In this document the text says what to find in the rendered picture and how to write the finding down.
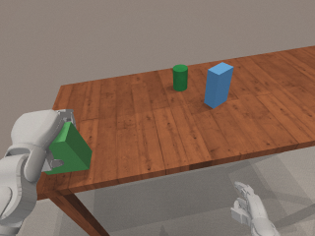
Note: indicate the robot right forearm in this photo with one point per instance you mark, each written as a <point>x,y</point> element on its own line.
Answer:
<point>261,226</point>

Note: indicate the robot left forearm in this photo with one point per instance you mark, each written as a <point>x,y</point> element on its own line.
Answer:
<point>20,170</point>

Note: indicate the table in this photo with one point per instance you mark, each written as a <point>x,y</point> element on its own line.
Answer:
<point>139,127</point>

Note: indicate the robot right hand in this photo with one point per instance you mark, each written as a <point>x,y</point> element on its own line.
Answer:
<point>244,211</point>

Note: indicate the robot left hand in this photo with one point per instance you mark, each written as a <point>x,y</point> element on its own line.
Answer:
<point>40,128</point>

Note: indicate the sponge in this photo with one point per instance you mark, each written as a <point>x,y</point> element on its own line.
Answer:
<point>70,147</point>

